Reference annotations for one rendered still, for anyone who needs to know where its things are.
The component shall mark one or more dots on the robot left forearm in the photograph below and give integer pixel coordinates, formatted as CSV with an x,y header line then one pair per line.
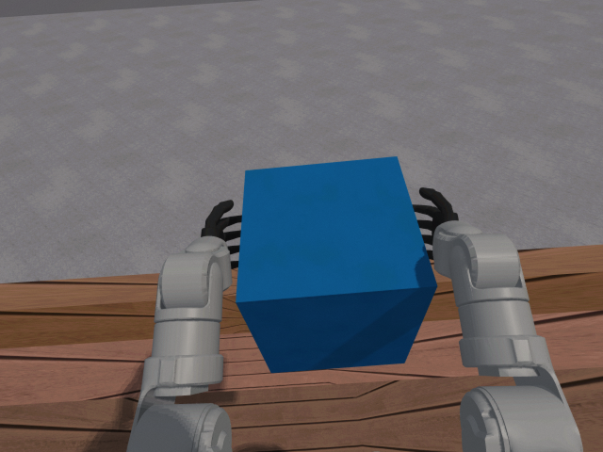
x,y
188,311

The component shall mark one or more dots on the carton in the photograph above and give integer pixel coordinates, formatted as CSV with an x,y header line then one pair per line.
x,y
333,271

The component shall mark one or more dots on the robot right forearm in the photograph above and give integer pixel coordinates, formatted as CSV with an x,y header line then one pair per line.
x,y
499,336

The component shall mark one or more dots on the left robot upper arm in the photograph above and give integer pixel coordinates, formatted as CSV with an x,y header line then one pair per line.
x,y
202,427

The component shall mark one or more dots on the right robot hand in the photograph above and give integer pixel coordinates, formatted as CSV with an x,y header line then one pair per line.
x,y
439,215

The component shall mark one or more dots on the left robot hand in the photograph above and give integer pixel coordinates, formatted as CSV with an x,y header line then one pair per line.
x,y
214,226

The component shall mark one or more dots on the right robot upper arm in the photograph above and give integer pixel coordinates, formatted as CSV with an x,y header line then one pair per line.
x,y
528,418

